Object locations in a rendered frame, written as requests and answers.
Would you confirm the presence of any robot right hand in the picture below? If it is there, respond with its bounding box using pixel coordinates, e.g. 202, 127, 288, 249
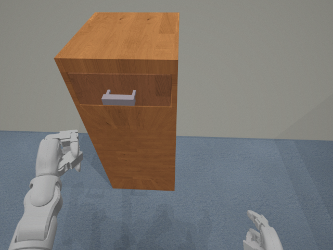
243, 210, 283, 250

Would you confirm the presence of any robot left hand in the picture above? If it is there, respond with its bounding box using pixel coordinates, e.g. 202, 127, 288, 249
35, 130, 83, 178

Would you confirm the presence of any drawer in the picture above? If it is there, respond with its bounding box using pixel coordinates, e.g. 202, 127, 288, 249
68, 72, 172, 106

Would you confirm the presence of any handle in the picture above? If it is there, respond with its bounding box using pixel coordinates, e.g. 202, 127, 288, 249
101, 90, 136, 106

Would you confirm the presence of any cabinet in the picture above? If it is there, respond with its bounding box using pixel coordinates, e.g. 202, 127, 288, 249
54, 12, 180, 191

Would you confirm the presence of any robot left forearm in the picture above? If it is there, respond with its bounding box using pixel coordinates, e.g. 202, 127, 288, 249
8, 175, 63, 250

